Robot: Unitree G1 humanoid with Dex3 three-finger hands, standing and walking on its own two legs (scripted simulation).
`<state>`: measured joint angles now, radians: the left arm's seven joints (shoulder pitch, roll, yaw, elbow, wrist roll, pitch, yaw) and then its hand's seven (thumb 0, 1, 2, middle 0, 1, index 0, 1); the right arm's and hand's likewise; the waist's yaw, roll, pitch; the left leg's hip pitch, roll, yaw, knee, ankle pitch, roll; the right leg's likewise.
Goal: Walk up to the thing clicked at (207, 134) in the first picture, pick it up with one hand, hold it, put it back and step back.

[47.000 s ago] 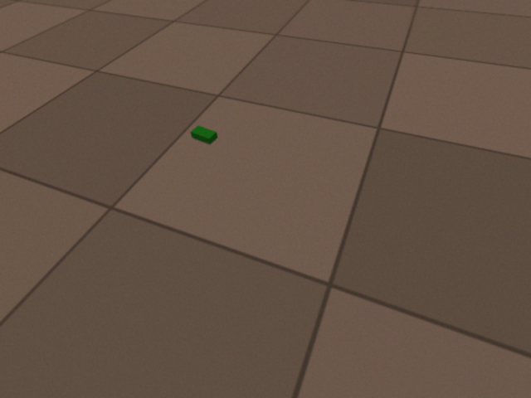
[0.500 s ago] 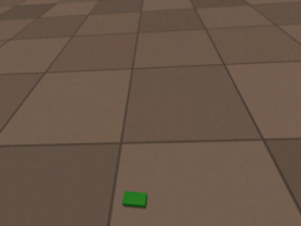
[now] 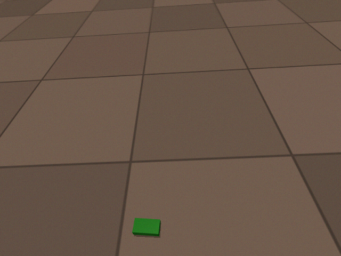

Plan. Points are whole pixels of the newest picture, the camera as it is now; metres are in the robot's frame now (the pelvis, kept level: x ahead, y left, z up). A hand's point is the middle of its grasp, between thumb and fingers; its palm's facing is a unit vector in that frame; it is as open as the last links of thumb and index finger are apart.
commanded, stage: stand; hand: left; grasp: from above
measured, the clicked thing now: (146, 227) +0.44 +0.23 -0.76
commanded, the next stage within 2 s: step back in 1.10 s
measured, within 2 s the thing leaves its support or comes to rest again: neither
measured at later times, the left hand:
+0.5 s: hand out of the picture +0.07 +0.25 -0.16, palm faces +0.02 -0.94 -0.34, open 7.4 cm
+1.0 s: hand out of the picture +0.09 +0.24 -0.15, palm faces +0.00 -0.94 -0.34, open 7.4 cm
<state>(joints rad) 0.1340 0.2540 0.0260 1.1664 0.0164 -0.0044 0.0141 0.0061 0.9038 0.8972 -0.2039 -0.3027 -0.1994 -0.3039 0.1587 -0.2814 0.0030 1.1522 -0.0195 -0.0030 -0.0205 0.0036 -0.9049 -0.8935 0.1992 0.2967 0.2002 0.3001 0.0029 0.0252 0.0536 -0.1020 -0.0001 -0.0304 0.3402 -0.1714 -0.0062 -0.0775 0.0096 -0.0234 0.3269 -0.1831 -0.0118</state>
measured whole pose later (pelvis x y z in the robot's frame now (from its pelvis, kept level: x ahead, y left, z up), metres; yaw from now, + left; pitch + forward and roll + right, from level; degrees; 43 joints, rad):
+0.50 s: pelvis +0.01 +0.00 +0.00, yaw +0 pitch -3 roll +0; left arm 0.11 0.31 0.04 1.16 0.02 -0.01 0.01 0.01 0.90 0.90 -0.20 -0.30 -0.20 -0.30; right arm 0.13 -0.32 -0.01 1.14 -0.02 -0.01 -0.02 0.00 -0.90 -0.89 0.20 0.30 0.20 0.30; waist 0.00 0.02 0.06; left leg -0.09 0.00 -0.03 0.32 -0.17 -0.01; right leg -0.07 0.01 -0.02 0.31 -0.18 -0.01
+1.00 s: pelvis +0.01 +0.00 +0.00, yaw +0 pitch -3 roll +0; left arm 0.11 0.32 0.02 1.14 0.01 -0.02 0.00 0.01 0.90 0.90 -0.20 -0.30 -0.20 -0.30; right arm 0.11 -0.33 0.00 1.14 -0.02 -0.01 -0.01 0.00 -0.90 -0.89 0.20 0.30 0.20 0.30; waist 0.00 0.02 0.05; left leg -0.09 0.00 -0.03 0.31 -0.17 -0.01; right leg -0.07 0.01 -0.02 0.30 -0.19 -0.02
